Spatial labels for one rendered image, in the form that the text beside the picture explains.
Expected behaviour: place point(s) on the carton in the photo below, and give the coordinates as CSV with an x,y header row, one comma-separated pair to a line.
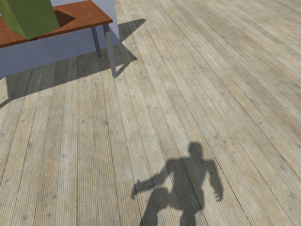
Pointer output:
x,y
29,18

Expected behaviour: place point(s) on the table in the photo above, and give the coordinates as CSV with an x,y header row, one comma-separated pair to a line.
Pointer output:
x,y
71,17

